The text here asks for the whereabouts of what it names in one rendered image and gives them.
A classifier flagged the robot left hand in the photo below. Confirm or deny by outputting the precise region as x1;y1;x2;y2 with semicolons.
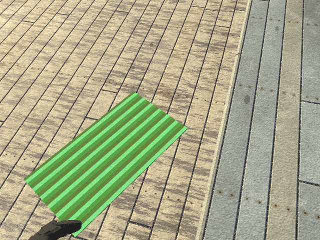
28;220;82;240

